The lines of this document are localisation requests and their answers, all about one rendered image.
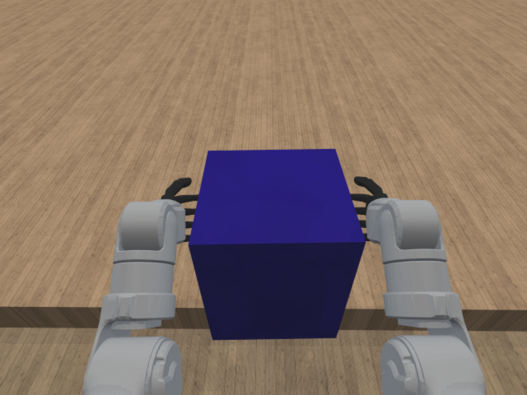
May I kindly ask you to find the robot left upper arm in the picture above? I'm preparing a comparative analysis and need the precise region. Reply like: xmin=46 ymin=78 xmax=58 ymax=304
xmin=84 ymin=337 xmax=182 ymax=395

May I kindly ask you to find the right robot hand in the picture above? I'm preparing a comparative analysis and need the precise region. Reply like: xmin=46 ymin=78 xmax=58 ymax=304
xmin=350 ymin=176 xmax=388 ymax=243

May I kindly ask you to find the robot right upper arm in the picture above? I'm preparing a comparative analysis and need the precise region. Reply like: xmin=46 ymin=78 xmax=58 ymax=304
xmin=380 ymin=335 xmax=486 ymax=395

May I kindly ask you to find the carton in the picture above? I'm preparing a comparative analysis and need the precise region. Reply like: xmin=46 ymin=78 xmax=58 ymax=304
xmin=189 ymin=149 xmax=366 ymax=340

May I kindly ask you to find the right robot forearm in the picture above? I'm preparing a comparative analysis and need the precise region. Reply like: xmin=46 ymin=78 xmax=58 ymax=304
xmin=366 ymin=197 xmax=486 ymax=394

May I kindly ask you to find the left robot hand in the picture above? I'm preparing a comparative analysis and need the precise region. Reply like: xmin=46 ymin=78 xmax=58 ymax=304
xmin=161 ymin=178 xmax=198 ymax=242

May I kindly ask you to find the left robot forearm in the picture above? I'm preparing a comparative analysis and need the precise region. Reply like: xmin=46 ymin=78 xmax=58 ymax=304
xmin=82 ymin=199 xmax=186 ymax=395

